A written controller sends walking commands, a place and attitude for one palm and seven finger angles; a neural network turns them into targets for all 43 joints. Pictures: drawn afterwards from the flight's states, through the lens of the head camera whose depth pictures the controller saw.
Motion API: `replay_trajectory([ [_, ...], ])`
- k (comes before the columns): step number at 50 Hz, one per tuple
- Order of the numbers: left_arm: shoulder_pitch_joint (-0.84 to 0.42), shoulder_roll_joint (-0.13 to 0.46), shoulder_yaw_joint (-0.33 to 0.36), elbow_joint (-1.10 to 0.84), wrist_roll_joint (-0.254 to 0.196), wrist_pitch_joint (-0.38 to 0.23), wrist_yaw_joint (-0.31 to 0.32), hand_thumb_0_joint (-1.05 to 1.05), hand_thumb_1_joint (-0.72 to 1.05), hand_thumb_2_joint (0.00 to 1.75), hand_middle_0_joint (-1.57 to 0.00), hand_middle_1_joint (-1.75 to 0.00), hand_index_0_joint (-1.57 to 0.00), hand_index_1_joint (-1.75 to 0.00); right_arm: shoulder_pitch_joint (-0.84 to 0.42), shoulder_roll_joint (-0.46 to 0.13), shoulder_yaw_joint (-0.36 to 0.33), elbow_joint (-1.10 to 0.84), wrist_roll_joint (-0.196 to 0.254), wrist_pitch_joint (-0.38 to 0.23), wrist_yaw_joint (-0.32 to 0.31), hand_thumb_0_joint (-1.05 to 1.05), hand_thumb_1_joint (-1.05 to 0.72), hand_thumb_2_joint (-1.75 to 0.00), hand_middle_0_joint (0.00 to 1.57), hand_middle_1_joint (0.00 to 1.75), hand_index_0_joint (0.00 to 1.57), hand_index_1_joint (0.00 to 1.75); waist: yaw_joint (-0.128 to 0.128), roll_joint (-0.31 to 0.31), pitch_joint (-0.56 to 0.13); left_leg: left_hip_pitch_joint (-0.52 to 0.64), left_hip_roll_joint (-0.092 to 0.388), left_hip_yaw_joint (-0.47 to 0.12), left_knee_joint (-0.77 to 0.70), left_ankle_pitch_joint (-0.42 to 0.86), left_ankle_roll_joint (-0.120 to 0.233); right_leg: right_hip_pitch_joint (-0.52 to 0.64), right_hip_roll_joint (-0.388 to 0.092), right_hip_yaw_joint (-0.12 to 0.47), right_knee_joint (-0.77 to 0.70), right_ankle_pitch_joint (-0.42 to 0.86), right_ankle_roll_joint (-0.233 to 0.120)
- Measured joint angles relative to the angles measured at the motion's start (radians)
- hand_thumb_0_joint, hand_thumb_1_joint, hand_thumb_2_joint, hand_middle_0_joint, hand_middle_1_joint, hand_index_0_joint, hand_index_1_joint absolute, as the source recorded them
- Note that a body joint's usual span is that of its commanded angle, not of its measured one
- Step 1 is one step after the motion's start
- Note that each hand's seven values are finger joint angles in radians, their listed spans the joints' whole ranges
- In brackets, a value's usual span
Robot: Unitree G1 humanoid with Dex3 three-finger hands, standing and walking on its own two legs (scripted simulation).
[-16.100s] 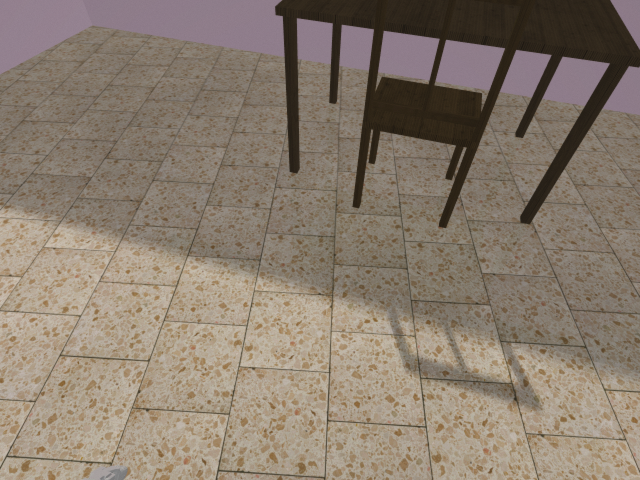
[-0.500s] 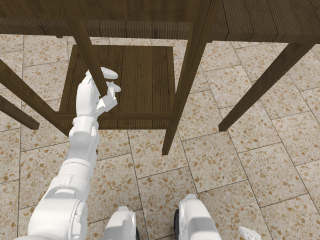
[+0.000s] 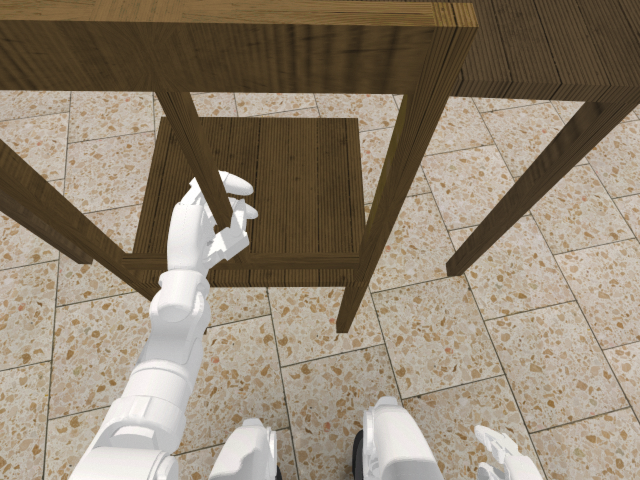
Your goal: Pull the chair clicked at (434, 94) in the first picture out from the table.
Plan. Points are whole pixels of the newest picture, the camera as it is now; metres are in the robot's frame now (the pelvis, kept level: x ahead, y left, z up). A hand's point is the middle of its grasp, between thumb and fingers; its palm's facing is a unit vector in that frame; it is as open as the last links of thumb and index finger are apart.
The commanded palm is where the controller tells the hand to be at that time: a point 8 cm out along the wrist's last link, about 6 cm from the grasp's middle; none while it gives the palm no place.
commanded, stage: step backward, pulling the chair out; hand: left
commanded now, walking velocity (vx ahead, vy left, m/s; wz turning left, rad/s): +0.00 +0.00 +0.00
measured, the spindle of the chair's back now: (218, 200) +0.43 +0.12 +0.04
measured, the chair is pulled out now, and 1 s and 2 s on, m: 0.05 0.15 0.18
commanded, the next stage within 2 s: none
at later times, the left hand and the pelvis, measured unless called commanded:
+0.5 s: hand (238, 246) +0.38 +0.09 +0.03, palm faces -0.11 -0.99 -0.11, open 5.1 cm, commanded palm +0.36 +0.15 +0.03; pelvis +0.00 +0.02 +0.10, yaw -2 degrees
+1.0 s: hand (239, 310) +0.31 +0.09 +0.03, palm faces -0.07 -0.99 -0.14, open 5.1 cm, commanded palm +0.30 +0.14 +0.03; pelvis -0.06 +0.00 +0.09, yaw -3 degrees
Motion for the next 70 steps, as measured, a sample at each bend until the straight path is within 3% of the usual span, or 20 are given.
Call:
replay_trajectory([
  [4,-0.007,0.000,0.001,0.010,0.002,-0.003,-0.004,0.01,0.78,0.83,-0.48,-1.45,-0.45,-1.45,-0.007,-0.002,0.003,0.006,0.001,-0.005,-0.007,0.00,-0.90,-0.90,0.20,0.30,0.20,0.30,0.002,-0.001,0.002,-0.005,-0.002,-0.002,0.009,0.002,-0.001,-0.005,-0.002,-0.001,0.010,0.000,-0.002],
  [7,-0.023,0.036,-0.022,-0.031,0.051,0.128,0.041,0.01,0.75,0.81,-0.49,-1.45,-0.45,-1.45,-0.036,0.016,0.005,-0.016,0.039,0.066,-0.056,0.00,-0.91,-0.90,0.20,0.30,0.20,0.30,-0.002,-0.009,0.105,0.116,-0.005,0.006,-0.068,0.040,-0.010,0.113,-0.002,0.005,-0.058,0.028,0.011],
  [10,-0.028,0.039,-0.043,0.019,0.026,0.243,0.080,0.02,0.75,0.81,-0.42,-1.36,-0.46,-1.45,-0.035,0.026,0.022,-0.032,0.064,0.116,-0.105,0.00,-0.91,-0.90,0.20,0.30,0.20,0.30,-0.016,-0.005,0.151,0.264,-0.015,0.017,-0.240,0.111,0.004,0.259,-0.003,0.009,-0.219,0.096,0.014],
  [15,-0.058,0.009,-0.051,0.203,0.005,0.308,0.112,0.05,0.76,0.80,-0.34,-1.21,-0.48,-1.45,0.006,0.020,0.045,-0.006,0.075,0.146,-0.147,0.00,-0.90,-0.90,0.20,0.30,0.20,0.30,-0.022,-0.025,0.149,0.467,-0.027,0.027,-0.504,0.226,0.005,0.457,-0.001,0.009,-0.463,0.198,0.015],
  [21,-0.106,0.018,-0.082,0.351,0.019,0.302,0.099,0.07,0.75,0.79,-0.33,-1.18,-0.49,-1.45,0.013,-0.014,0.023,0.044,0.074,0.134,-0.173,0.00,-0.90,-0.90,0.20,0.30,0.20,0.30,-0.022,-0.032,0.175,0.587,-0.015,0.034,-0.619,0.276,0.010,0.584,0.017,0.009,-0.601,0.278,0.019],
  [31,-0.056,0.031,-0.058,0.326,0.015,0.281,0.085,0.06,0.74,0.80,-0.34,-1.17,-0.50,-1.45,0.008,-0.007,0.000,0.063,0.059,0.105,-0.164,0.00,-0.90,-0.90,0.20,0.30,0.20,0.30,-0.007,-0.031,0.232,0.651,-0.005,0.086,-0.631,0.283,0.014,0.633,0.032,0.051,-0.624,0.292,0.021],
  [39,-0.050,0.021,-0.041,0.343,0.003,0.263,0.090,0.06,0.73,0.82,-0.36,-1.16,-0.50,-1.45,-0.016,0.020,0.019,0.108,0.071,0.081,-0.167,0.00,-0.90,-0.90,0.20,0.30,0.20,0.30,0.000,-0.012,0.248,0.634,0.004,0.077,-0.622,0.306,-0.004,0.621,0.039,0.042,-0.621,0.316,0.004],
  [46,-0.058,0.013,-0.057,0.368,0.000,0.266,0.099,0.06,0.73,0.81,-0.35,-1.16,-0.50,-1.45,-0.035,-0.003,0.019,0.129,0.079,0.054,-0.180,0.00,-0.90,-0.90,0.20,0.30,0.20,0.30,0.004,-0.026,0.247,0.621,-0.008,0.077,-0.631,0.344,-0.001,0.607,0.026,0.042,-0.623,0.347,0.003],
  [55,-0.037,-0.005,-0.086,0.386,0.007,0.246,0.108,0.05,0.72,0.81,-0.36,-1.16,-0.50,-1.45,-0.016,-0.034,0.008,0.138,0.083,0.003,-0.187,0.00,-0.90,-0.90,0.20,0.30,0.20,0.30,0.027,-0.027,0.246,0.615,-0.009,0.079,-0.613,0.361,-0.001,0.601,0.024,0.044,-0.608,0.365,-0.002],
  [70,-0.020,-0.017,-0.112,0.402,0.028,0.220,0.116,0.05,0.71,0.81,-0.36,-1.17,-0.50,-1.45,0.022,-0.028,0.027,0.161,0.083,-0.048,-0.184,0.00,-0.90,-0.90,0.20,0.30,0.20,0.30,0.035,-0.028,0.240,0.619,-0.017,0.092,-0.626,0.381,0.014,0.608,0.017,0.055,-0.632,0.382,0.011],
])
